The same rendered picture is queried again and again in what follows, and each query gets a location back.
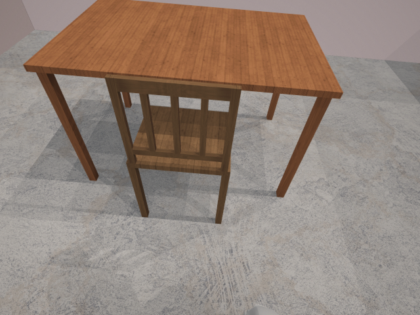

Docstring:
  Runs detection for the table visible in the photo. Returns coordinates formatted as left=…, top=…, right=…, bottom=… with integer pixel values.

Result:
left=23, top=0, right=343, bottom=198

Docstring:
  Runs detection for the chair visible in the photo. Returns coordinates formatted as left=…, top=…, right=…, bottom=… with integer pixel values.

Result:
left=105, top=74, right=242, bottom=224

